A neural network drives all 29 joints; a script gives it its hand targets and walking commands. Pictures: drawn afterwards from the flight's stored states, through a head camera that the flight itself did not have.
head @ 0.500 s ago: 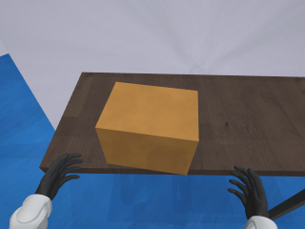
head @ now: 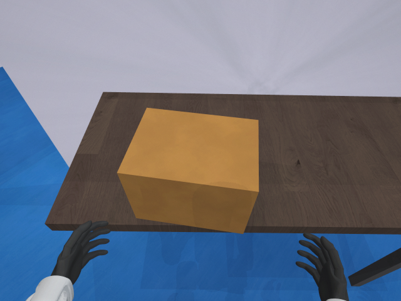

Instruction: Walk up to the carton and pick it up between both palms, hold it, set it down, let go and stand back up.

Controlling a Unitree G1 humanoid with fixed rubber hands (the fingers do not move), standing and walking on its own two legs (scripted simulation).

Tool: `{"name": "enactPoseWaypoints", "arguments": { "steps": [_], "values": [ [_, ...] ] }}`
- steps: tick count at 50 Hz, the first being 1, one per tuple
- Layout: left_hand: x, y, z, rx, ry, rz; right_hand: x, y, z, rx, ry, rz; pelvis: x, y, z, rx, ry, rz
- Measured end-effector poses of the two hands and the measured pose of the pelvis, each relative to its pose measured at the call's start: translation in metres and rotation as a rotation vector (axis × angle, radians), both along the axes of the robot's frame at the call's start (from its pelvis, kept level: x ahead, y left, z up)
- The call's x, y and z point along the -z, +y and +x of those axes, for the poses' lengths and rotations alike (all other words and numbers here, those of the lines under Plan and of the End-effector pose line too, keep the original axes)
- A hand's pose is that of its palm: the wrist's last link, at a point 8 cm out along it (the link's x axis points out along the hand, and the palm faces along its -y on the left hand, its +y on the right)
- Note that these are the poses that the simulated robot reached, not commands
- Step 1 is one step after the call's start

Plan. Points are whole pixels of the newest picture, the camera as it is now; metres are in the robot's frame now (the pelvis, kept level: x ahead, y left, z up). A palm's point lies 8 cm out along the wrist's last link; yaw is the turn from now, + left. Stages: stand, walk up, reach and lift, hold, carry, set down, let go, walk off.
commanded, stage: set down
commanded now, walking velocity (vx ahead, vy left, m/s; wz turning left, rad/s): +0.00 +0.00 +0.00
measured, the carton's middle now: (195, 170) +0.40 +0.01 +0.03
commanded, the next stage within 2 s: let go in 1.00 s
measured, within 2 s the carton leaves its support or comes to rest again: neither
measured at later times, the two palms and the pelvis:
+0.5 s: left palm (76, 288) +0.19 +0.24 -0.03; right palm (323, 295) +0.16 -0.21 -0.04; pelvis +0.00 +0.00 +0.00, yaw +0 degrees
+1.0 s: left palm out of the picture +0.17 +0.23 -0.07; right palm (320, 297) +0.16 -0.22 -0.08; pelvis +0.01 +0.00 +0.00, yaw +0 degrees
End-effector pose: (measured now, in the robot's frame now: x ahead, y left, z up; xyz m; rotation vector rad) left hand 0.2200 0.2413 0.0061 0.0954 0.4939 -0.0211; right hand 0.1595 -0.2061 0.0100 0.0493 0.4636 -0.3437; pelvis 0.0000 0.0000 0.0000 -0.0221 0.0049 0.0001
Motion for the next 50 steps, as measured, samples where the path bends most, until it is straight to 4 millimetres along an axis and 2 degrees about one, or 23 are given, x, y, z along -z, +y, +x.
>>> {"name": "enactPoseWaypoints", "arguments": {
  "steps": [12,38,50],
  "values": [
    [0.013,-0.001,-0.01,-0.057,0.045,-0.014,0.019,0.001,-0.006,-0.024,0.031,0.023,0.0,0.0,-0.001,0.0,-0.008,0.0],
    [0.061,-0.009,-0.041,-0.149,0.26,0.0,0.073,-0.008,0.0,-0.119,0.164,0.033,0.0,-0.001,0.003,0.0,-0.004,0.001],
    [0.074,-0.015,-0.047,-0.171,0.309,0.015,0.089,-0.017,0.001,-0.169,0.216,0.008,0.0,-0.002,0.007,0.0,0.003,0.002]
  ]
}}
